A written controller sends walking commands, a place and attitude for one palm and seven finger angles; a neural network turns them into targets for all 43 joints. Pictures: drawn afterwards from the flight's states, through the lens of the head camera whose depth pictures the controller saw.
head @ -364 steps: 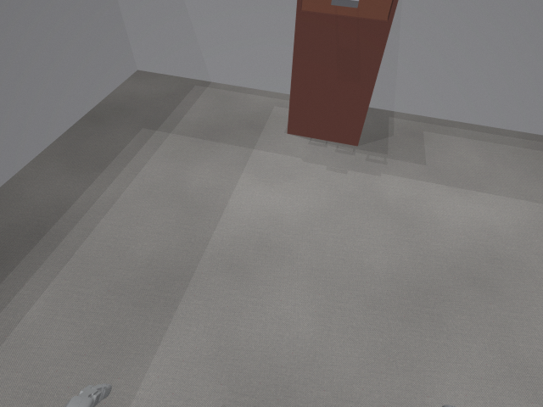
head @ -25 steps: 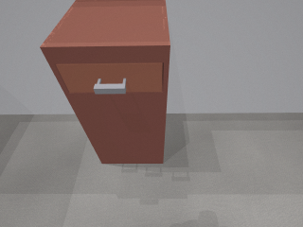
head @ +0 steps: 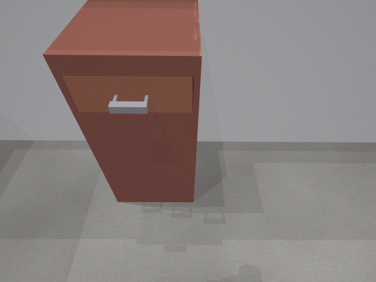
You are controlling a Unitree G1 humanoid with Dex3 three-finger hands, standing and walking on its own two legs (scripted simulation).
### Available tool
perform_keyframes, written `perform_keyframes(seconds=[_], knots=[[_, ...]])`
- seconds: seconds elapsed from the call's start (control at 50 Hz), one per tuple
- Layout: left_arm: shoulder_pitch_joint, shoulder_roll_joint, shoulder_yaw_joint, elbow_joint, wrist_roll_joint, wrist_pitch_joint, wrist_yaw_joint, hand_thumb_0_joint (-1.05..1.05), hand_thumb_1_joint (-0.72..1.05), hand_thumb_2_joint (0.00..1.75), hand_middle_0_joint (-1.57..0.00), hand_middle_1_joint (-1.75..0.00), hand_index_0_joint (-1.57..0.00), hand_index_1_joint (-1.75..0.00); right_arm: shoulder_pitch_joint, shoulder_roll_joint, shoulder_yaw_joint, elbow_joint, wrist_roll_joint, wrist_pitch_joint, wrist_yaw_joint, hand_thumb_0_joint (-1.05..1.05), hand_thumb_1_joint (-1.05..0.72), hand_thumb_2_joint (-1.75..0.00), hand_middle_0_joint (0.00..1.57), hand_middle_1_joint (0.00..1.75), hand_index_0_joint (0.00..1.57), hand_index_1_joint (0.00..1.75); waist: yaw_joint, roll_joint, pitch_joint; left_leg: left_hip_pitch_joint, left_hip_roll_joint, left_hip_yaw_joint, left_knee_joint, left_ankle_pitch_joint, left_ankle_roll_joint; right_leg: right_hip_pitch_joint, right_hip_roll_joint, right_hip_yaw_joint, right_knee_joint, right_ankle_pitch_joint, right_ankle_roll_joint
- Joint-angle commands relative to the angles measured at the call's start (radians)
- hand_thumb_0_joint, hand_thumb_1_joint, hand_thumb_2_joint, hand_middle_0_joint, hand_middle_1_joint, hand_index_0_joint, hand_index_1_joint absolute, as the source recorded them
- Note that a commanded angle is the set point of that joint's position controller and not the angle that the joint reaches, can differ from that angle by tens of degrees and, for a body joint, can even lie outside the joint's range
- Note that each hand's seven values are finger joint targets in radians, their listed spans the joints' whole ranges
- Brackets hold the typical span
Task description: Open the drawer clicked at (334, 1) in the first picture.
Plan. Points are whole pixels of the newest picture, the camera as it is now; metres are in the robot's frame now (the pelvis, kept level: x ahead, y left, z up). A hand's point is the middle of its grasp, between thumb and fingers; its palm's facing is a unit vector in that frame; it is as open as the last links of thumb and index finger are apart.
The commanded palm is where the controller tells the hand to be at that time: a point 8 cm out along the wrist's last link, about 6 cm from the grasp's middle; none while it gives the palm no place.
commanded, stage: come to a stop and stand still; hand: left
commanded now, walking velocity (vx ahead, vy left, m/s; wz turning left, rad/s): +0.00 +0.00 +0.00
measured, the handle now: (130, 102) +0.62 +0.22 +0.00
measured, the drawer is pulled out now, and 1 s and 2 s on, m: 0.00 0.00 0.00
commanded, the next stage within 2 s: look again from close up in 0.04 s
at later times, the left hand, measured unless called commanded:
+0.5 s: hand out of the picture +0.03 +0.20 -0.18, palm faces +0.03 -0.98 -0.21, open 7.3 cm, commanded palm none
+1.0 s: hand out of the picture +0.02 +0.19 -0.19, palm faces -0.01 -0.98 -0.17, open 7.4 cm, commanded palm none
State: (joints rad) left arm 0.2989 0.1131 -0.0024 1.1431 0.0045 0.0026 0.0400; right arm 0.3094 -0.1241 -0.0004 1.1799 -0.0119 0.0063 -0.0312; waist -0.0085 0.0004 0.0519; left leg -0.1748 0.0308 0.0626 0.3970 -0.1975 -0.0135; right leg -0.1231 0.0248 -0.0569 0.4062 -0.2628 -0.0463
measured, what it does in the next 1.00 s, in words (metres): stands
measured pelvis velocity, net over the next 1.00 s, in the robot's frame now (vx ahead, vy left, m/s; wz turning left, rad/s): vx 0.04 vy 0.02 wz -0.03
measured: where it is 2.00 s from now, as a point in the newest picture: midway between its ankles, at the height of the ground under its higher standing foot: outside the picture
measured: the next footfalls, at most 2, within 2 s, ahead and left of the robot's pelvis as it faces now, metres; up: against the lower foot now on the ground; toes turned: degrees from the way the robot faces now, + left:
left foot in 1.34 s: +0.23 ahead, +0.10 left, +0.00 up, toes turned +5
right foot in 1.70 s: +0.15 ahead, -0.15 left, +0.00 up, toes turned +3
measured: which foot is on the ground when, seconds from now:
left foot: down 0.00-1.00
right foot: down 0.00-1.00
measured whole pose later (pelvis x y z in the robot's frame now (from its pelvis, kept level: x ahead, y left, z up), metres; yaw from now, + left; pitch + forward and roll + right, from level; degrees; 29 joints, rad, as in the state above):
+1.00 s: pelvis +0.04 +0.02 -0.02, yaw -1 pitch +1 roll +1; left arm 0.34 0.14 0.01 1.10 0.04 0.01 0.01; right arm 0.33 -0.14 0.00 1.11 -0.03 -0.02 -0.03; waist 0.00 -0.02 0.01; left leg -0.21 -0.02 0.08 0.56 -0.36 0.03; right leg -0.20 -0.02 -0.03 0.61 -0.42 -0.03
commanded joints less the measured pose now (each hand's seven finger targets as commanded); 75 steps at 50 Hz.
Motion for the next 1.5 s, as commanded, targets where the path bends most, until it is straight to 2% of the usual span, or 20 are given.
perform_keyframes(seconds=[0.0,0.1,0.12,0.14,0.2,0.32,0.72,0.86,0.94,1.0,1.04,1.06,1.12,1.2,1.28,1.3,1.32,1.34,1.4,1.48], knots=[[0.069,0.098,0.014,-0.022,-0.002,-0.018,0.006,0.00,0.90,0.90,-0.20,-0.30,-0.20,-0.30,0.051,-0.077,-0.009,-0.025,0.004,-0.011,-0.008,0.00,-0.90,-0.90,0.20,0.30,0.20,0.30,0.006,-0.005,0.031,0.026,0.075,-0.082,-0.051,0.076,0.023,-0.093,-0.132,0.129,-0.121,0.074,0.011],[0.085,0.090,0.011,-0.015,-0.002,-0.021,0.008,0.00,0.90,0.90,-0.20,-0.30,-0.20,-0.30,0.051,-0.075,-0.009,-0.023,0.005,-0.013,-0.011,0.00,-0.90,-0.90,0.20,0.30,0.20,0.30,0.007,-0.010,0.031,0.037,0.079,-0.081,-0.044,0.106,0.022,-0.084,-0.130,0.120,-0.111,0.129,0.013],[0.162,0.126,0.011,-0.001,0.022,-0.058,0.039,0.00,0.90,0.90,-0.20,-0.30,-0.20,-0.30,-0.076,-0.102,-0.009,-0.105,0.008,-0.038,0.005,0.00,-0.90,-0.90,0.20,0.30,0.20,0.30,0.059,-0.038,0.059,-0.103,0.063,-0.028,0.208,0.039,-0.004,-0.075,-0.208,0.202,-0.089,0.632,0.069],[0.125,0.168,0.019,-0.051,0.017,-0.066,0.033,0.00,0.90,0.90,-0.20,-0.30,-0.20,-0.30,-0.004,-0.052,-0.009,-0.139,0.004,-0.022,0.010,0.00,-0.90,-0.90,0.20,0.30,0.20,0.30,-0.008,-0.069,-0.014,-0.126,0.025,-0.063,0.234,-0.158,0.015,-0.033,-0.255,0.231,-0.085,0.546,0.026],[0.051,0.146,0.019,-0.093,0.013,-0.068,0.020,0.00,0.90,0.90,-0.20,-0.30,-0.20,-0.30,0.074,-0.048,-0.010,-0.124,-0.001,-0.021,0.017,0.00,-0.90,-0.90,0.20,0.30,0.20,0.30,-0.041,0.006,-0.062,-0.046,0.025,-0.046,0.150,-0.058,0.019,-0.078,-0.189,0.149,-0.052,0.235,-0.054],[0.080,0.103,0.011,-0.087,0.009,-0.042,0.012,0.00,0.90,0.90,-0.20,-0.30,-0.20,-0.30,0.061,-0.095,-0.001,-0.132,-0.003,-0.040,0.002,0.00,-0.90,-0.90,0.20,0.30,0.20,0.30,0.002,0.048,0.026,-0.085,0.077,-0.119,0.050,0.148,0.061,-0.086,-0.099,0.090,0.033,0.127,-0.011],[0.067,0.128,0.014,-0.078,0.009,-0.021,0.002,0.00,0.90,0.90,-0.20,-0.30,-0.20,-0.30,0.044,-0.127,0.004,-0.096,-0.002,-0.043,-0.007,0.00,-0.90,-0.90,0.20,0.30,0.20,0.30,0.014,0.006,0.005,-0.021,0.073,-0.118,0.006,0.211,0.075,-0.050,-0.115,0.077,0.036,0.151,0.011],[0.065,0.101,0.020,-0.080,0.028,-0.008,-0.020,0.00,0.90,0.90,-0.20,-0.30,-0.20,-0.30,0.066,-0.164,-0.023,-0.090,-0.011,-0.029,-0.005,0.00,-0.90,-0.90,0.20,0.30,0.20,0.30,-0.001,0.082,0.097,-0.061,0.157,-0.242,-0.113,-0.252,0.138,-0.191,-0.053,-0.002,0.143,-0.153,0.003],[0.070,0.090,0.026,-0.094,0.031,-0.015,-0.034,0.00,0.90,0.90,-0.20,-0.30,-0.20,-0.30,0.086,-0.174,-0.037,-0.101,-0.013,-0.032,-0.009,0.00,-0.90,-0.90,0.20,0.30,0.20,0.30,-0.002,0.105,0.075,-0.030,0.212,-0.305,-0.095,-0.224,0.188,-0.251,-0.042,-0.006,0.200,-0.173,-0.005],[0.171,0.104,0.038,-0.063,0.028,-0.031,-0.034,0.00,0.90,0.90,-0.20,-0.30,-0.20,-0.30,0.035,-0.138,-0.033,-0.125,-0.010,-0.043,-0.006,0.00,-0.90,-0.90,0.20,0.30,0.20,0.30,0.047,-0.026,0.020,-0.192,0.116,-0.149,0.094,-0.104,0.134,-0.018,-0.101,0.099,0.061,-0.077,-0.037],[0.317,0.189,0.062,-0.011,0.025,-0.049,-0.018,0.00,0.90,0.90,-0.20,-0.30,-0.20,-0.30,-0.065,-0.078,-0.020,-0.180,-0.008,-0.054,0.006,0.00,-0.90,-0.90,0.20,0.30,0.20,0.30,0.099,-0.315,0.024,-0.491,-0.041,0.055,0.468,-0.342,0.064,0.218,-0.332,0.388,-0.084,0.291,-0.135],[0.372,0.183,0.058,0.008,0.025,-0.059,-0.009,0.00,0.90,0.90,-0.20,-0.30,-0.20,-0.30,-0.134,-0.089,-0.022,-0.204,-0.011,-0.055,0.010,0.00,-0.90,-0.90,0.20,0.30,0.20,0.30,0.127,-0.248,0.038,-0.563,-0.025,-0.001,0.639,-0.424,0.068,0.239,-0.391,0.423,-0.080,0.547,-0.187],[0.336,0.143,0.047,-0.001,0.032,-0.070,0.006,0.00,0.90,0.90,-0.20,-0.30,-0.20,-0.30,-0.164,-0.071,-0.029,-0.206,-0.009,-0.057,0.026,0.00,-0.90,-0.90,0.20,0.30,0.20,0.30,0.089,-0.063,0.054,-0.629,0.017,-0.024,0.731,-0.357,0.074,0.262,-0.336,0.274,-0.037,0.685,-0.186],[0.224,0.122,0.033,-0.029,0.032,-0.073,0.005,0.00,0.90,0.90,-0.20,-0.30,-0.20,-0.30,-0.178,-0.027,-0.018,-0.215,-0.001,-0.040,0.042,0.00,-0.90,-0.90,0.20,0.30,0.20,0.30,0.023,-0.085,0.081,-0.402,0.005,0.045,0.477,-0.170,0.055,0.033,-0.255,0.126,-0.104,0.660,-0.131],[0.186,0.144,0.030,-0.036,0.013,-0.062,0.011,0.00,0.90,0.90,-0.20,-0.30,-0.20,-0.30,0.006,-0.062,-0.007,-0.147,0.003,-0.047,0.007,0.00,-0.90,-0.90,0.20,0.30,0.20,0.30,-0.050,-0.100,-0.073,-0.017,-0.069,0.067,0.146,0.159,0.051,0.036,-0.175,0.049,0.145,0.940,-0.040],[0.190,0.143,0.028,-0.043,0.011,-0.057,0.013,0.00,0.90,0.90,-0.20,-0.30,-0.20,-0.30,0.084,-0.107,-0.020,-0.130,0.000,-0.052,-0.001,0.00,-0.90,-0.90,0.20,0.30,0.20,0.30,-0.075,-0.078,-0.145,0.145,0.014,0.001,0.144,0.484,0.083,-0.033,-0.146,0.030,0.275,0.801,0.002],[0.210,0.119,0.027,-0.054,-0.007,-0.053,0.017,0.00,0.90,0.90,-0.20,-0.30,-0.20,-0.30,0.141,-0.187,-0.037,-0.140,-0.003,-0.051,-0.011,0.00,-0.90,-0.90,0.20,0.30,0.20,0.30,-0.085,0.080,-0.234,0.337,0.219,-0.204,0.194,0.949,0.200,-0.216,-0.079,-0.005,0.467,0.403,0.047],[0.231,0.085,0.020,-0.073,-0.016,-0.047,0.021,0.00,0.90,0.90,-0.20,-0.30,-0.20,-0.30,0.177,-0.223,-0.047,-0.143,0.013,-0.046,-0.016,0.00,-0.90,-0.90,0.20,0.30,0.20,0.30,-0.071,0.196,-0.283,0.308,0.398,-0.358,0.091,1.301,0.332,-0.249,-0.014,0.030,0.706,-0.364,0.059],[0.165,0.082,0.034,-0.098,0.007,-0.008,0.030,0.00,0.90,0.90,-0.20,-0.30,-0.20,-0.30,-0.047,-0.164,-0.028,-0.202,0.014,-0.038,-0.023,0.00,-0.90,-0.90,0.20,0.30,0.20,0.30,0.001,0.142,-0.043,-0.055,0.354,-0.247,-0.029,0.901,0.307,-0.251,-0.085,0.110,0.758,-0.309,0.058],[0.188,0.050,0.041,-0.104,0.012,0.035,0.015,0.00,0.90,0.90,-0.20,-0.30,-0.20,-0.30,-0.137,-0.163,-0.039,-0.241,-0.002,-0.018,-0.011,0.00,-0.90,-0.90,0.20,0.30,0.20,0.30,0.050,0.067,-0.061,-0.158,0.261,-0.147,-0.075,0.577,0.235,-0.196,-0.082,0.046,0.664,-0.189,0.080]])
